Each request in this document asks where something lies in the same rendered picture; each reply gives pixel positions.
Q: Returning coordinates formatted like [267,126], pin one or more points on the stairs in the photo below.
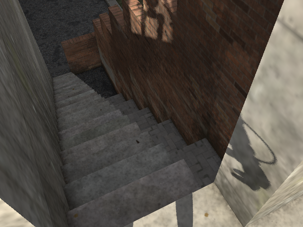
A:
[114,173]

